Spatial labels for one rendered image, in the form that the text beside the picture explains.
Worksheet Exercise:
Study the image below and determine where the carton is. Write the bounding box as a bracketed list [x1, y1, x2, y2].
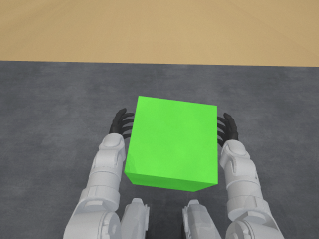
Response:
[124, 96, 218, 192]

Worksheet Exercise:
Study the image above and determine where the robot right hand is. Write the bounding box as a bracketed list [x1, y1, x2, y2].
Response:
[217, 113, 239, 147]

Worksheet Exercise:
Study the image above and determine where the robot right thigh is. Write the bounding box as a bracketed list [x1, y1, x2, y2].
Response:
[182, 203, 221, 239]

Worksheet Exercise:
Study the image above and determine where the right robot forearm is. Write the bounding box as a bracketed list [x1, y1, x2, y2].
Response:
[219, 139, 283, 236]

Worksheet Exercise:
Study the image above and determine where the robot left thigh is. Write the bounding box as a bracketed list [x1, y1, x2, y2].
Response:
[120, 202, 150, 239]

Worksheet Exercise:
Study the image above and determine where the robot left hand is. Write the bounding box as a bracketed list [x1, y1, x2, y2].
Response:
[109, 108, 134, 139]

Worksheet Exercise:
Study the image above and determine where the robot left upper arm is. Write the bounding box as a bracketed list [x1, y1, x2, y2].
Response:
[64, 209, 122, 239]

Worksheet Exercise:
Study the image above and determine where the robot right upper arm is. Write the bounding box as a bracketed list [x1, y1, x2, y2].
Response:
[225, 219, 284, 239]

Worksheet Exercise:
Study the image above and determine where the robot thigh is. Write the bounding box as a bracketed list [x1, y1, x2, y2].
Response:
[182, 203, 221, 239]
[120, 202, 150, 239]

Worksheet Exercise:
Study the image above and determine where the left robot forearm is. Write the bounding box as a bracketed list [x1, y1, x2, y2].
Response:
[63, 133, 126, 239]

